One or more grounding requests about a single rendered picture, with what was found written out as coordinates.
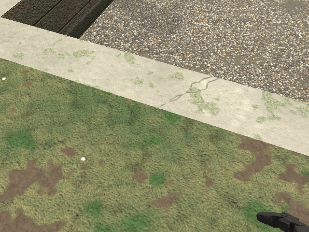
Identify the robot right hand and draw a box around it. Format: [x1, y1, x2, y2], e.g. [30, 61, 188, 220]
[256, 212, 309, 232]

